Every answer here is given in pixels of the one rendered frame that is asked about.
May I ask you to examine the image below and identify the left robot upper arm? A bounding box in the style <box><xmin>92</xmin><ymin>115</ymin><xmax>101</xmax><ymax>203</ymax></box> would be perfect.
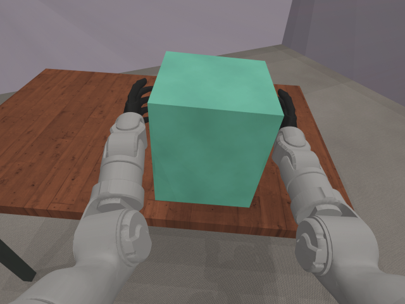
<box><xmin>8</xmin><ymin>208</ymin><xmax>152</xmax><ymax>304</ymax></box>

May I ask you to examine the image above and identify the robot right forearm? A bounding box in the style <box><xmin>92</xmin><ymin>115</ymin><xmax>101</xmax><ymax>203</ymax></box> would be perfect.
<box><xmin>271</xmin><ymin>127</ymin><xmax>379</xmax><ymax>259</ymax></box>

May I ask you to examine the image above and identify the table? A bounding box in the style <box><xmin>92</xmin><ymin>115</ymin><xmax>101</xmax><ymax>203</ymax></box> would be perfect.
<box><xmin>0</xmin><ymin>68</ymin><xmax>354</xmax><ymax>282</ymax></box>

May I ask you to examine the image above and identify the right robot hand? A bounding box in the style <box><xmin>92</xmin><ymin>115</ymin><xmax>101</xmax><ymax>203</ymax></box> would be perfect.
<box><xmin>278</xmin><ymin>89</ymin><xmax>297</xmax><ymax>130</ymax></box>

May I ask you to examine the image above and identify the robot left forearm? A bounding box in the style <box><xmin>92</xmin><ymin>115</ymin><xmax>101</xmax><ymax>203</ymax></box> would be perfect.
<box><xmin>73</xmin><ymin>112</ymin><xmax>147</xmax><ymax>258</ymax></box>

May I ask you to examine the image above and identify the left robot hand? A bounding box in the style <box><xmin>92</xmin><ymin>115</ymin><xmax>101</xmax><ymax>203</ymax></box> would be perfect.
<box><xmin>123</xmin><ymin>78</ymin><xmax>153</xmax><ymax>123</ymax></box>

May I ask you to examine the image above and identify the carton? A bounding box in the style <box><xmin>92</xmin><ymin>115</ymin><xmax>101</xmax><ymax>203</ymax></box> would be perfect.
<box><xmin>147</xmin><ymin>51</ymin><xmax>284</xmax><ymax>208</ymax></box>

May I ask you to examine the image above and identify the right robot upper arm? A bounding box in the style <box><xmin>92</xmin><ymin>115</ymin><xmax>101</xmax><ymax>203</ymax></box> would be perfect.
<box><xmin>295</xmin><ymin>215</ymin><xmax>405</xmax><ymax>304</ymax></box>

